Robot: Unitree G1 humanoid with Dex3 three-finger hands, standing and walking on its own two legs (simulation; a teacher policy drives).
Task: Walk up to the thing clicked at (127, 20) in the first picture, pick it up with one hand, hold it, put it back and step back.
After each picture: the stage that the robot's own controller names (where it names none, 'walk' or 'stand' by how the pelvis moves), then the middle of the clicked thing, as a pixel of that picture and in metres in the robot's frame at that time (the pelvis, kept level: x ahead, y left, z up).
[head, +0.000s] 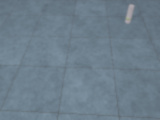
stand; (129, 14) +1.93 -0.58 -0.65
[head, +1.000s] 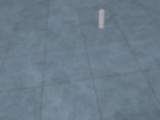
walk; (101, 19) +1.88 -0.08 -0.63
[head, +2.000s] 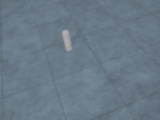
walk; (67, 40) +1.35 +0.29 -0.65
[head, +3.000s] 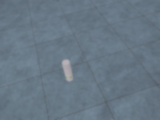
walk; (67, 70) +0.92 +0.26 -0.65
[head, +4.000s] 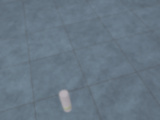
walk; (65, 101) +0.60 +0.22 -0.64
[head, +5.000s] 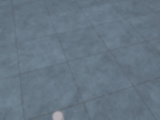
stand; out of the picture +0.44 +0.21 -0.65
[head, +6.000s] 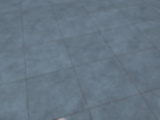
walk; out of the picture +0.42 +0.19 -0.65
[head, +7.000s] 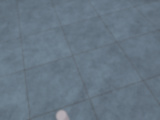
stand; out of the picture +0.40 +0.21 -0.62
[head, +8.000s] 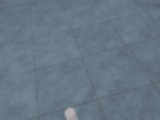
stand; (72, 119) +0.43 +0.18 -0.60
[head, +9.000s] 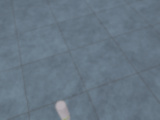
stand; (63, 112) +0.46 +0.21 -0.62
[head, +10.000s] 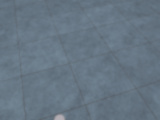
stand; out of the picture +0.42 +0.20 -0.65
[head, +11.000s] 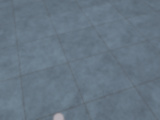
stand; out of the picture +0.43 +0.21 -0.66
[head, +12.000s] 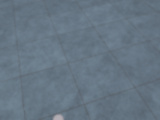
stand; out of the picture +0.42 +0.21 -0.66
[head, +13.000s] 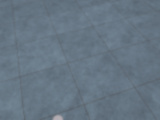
stand; out of the picture +0.41 +0.21 -0.66
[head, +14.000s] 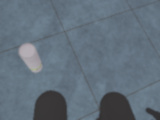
go down; (32, 59) +0.47 +0.25 -0.34
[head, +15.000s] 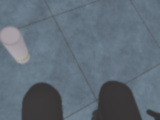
go down; (17, 48) +0.48 +0.27 -0.25
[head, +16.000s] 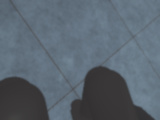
close in; out of the picture +0.46 +0.31 -0.16
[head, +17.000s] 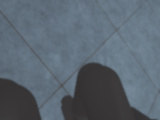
close; out of the picture +0.45 +0.33 -0.16
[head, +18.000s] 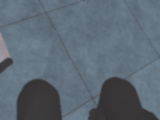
lift; out of the picture +0.38 +0.29 -0.05
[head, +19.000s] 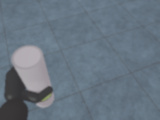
hold; (37, 82) +0.32 +0.17 +0.07
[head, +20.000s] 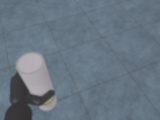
hold; (40, 86) +0.32 +0.16 +0.04
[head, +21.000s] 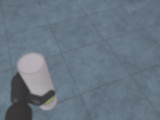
hold; (41, 86) +0.32 +0.17 +0.04
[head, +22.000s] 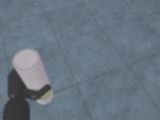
crouch; (37, 81) +0.35 +0.18 +0.01
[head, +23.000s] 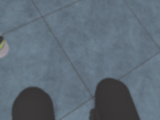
lower; out of the picture +0.48 +0.27 -0.05
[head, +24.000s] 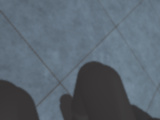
lower; out of the picture +0.44 +0.34 -0.16
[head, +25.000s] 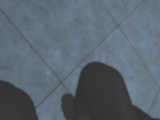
lower; out of the picture +0.43 +0.34 -0.16
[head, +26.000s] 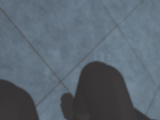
lower; out of the picture +0.43 +0.33 -0.16
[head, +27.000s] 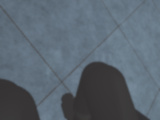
lower; out of the picture +0.43 +0.33 -0.16
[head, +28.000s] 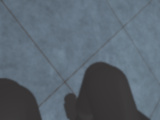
open; out of the picture +0.43 +0.33 -0.16
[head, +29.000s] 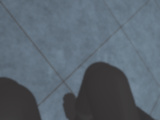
rise; out of the picture +0.42 +0.33 -0.16
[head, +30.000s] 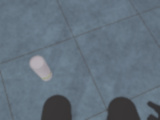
walk; (42, 69) +0.45 +0.25 -0.39
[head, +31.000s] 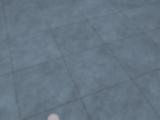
stand; out of the picture +0.40 +0.21 -0.59
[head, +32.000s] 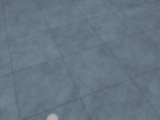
stand; out of the picture +0.40 +0.23 -0.60
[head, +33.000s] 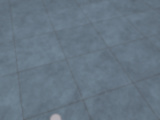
stand; out of the picture +0.41 +0.21 -0.63
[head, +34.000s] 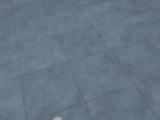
stand; out of the picture +0.41 +0.22 -0.66
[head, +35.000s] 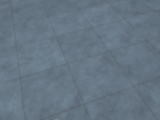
stand; out of the picture +0.39 +0.23 -0.66
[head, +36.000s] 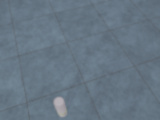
walk; (60, 107) +0.45 +0.18 -0.63
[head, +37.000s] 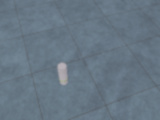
walk; (62, 74) +0.73 +0.17 -0.64
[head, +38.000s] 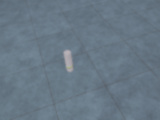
stand; (68, 61) +1.07 +0.26 -0.64
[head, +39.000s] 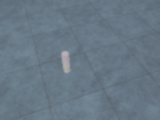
stand; (66, 62) +1.02 +0.20 -0.65
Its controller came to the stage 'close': yes
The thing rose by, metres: 0.68
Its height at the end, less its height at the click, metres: +0.00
